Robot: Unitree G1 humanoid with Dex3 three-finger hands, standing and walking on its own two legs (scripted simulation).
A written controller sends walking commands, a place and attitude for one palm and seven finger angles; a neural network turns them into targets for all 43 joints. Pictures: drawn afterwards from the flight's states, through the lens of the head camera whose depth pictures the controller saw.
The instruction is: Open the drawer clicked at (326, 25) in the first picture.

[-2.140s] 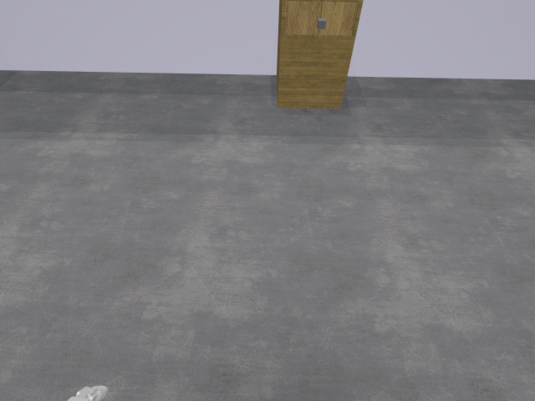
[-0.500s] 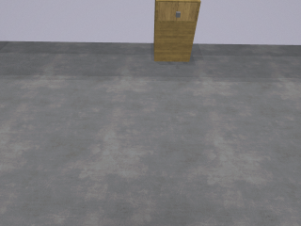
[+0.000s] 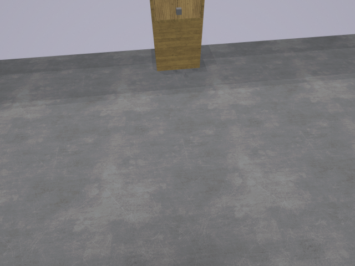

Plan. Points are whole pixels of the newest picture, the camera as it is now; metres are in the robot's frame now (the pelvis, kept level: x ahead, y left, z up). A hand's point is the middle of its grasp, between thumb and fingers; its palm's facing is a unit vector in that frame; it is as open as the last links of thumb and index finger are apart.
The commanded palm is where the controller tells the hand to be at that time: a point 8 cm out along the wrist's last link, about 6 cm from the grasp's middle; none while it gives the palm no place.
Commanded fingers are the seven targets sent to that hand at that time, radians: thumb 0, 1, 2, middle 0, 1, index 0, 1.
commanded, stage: walk to a spot facing it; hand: left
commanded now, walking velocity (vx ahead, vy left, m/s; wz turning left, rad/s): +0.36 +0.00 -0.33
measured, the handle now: (178, 10) +1.94 +0.12 -0.18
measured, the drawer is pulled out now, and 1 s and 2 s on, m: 0.00 0.00 0.00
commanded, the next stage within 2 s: none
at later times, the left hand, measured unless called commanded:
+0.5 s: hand (101, 240) +0.21 +0.24 -0.17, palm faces -0.11 -0.98 -0.18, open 7.4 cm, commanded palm none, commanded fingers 0.00 0.90 0.90 -0.20 -0.30 -0.20 -0.30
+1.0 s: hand (147, 153) +0.49 +0.15 -0.15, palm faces -0.20 -0.96 -0.21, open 7.2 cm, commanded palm none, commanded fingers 0.00 0.90 0.90 -0.20 -0.30 -0.20 -0.30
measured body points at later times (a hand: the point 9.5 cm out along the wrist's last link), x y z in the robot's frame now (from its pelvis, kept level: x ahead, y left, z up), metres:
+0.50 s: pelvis +0.20 +0.05 +0.01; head +0.21 +0.07 +0.46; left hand +0.22 +0.29 -0.16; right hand +0.25 -0.19 -0.12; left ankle +0.27 +0.13 -0.72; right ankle +0.10 -0.06 -0.62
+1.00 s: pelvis +0.39 -0.02 +0.02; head +0.40 -0.02 +0.47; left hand +0.50 +0.20 -0.13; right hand +0.29 -0.22 -0.14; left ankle +0.40 +0.10 -0.65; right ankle +0.35 -0.13 -0.72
